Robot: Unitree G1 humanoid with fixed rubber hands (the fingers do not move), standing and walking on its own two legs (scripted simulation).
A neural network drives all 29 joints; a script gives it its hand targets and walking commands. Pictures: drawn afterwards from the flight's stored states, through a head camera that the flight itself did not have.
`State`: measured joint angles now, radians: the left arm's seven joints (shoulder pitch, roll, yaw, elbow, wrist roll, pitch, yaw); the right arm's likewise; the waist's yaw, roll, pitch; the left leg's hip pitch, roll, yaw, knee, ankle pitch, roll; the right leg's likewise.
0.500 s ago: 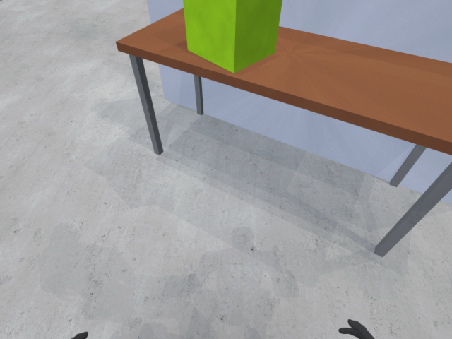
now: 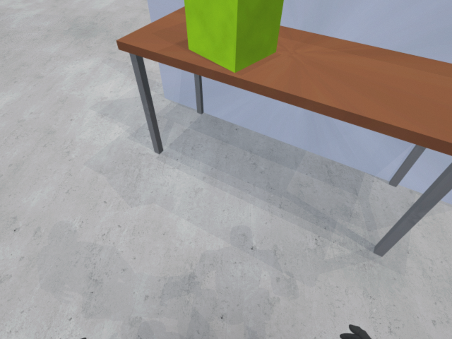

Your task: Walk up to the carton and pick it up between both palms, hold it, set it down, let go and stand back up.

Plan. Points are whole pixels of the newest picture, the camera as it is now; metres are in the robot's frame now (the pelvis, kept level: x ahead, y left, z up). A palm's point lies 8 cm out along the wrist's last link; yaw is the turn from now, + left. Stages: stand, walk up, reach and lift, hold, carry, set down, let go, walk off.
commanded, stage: stand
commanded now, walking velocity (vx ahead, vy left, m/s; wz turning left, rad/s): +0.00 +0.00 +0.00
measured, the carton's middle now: (233, 14) +1.20 -0.05 +0.09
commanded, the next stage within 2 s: walk up in 0.60 s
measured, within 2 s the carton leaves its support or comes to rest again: neither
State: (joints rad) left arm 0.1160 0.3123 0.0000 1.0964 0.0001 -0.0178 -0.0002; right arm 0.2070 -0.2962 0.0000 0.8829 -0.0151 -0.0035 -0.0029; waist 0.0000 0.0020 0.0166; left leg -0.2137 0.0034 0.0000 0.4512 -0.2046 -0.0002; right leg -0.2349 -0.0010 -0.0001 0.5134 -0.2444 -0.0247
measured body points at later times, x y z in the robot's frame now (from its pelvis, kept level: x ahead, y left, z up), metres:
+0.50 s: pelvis +0.00 +0.00 +0.00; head +0.00 -0.01 +0.45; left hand +0.09 +0.29 -0.12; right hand +0.10 -0.27 -0.13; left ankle +0.03 +0.14 -0.74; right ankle +0.02 -0.10 -0.74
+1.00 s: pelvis +0.03 +0.03 +0.00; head +0.03 +0.02 +0.45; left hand +0.09 +0.33 -0.12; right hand +0.11 -0.29 -0.11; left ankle +0.04 +0.16 -0.71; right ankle +0.02 -0.10 -0.74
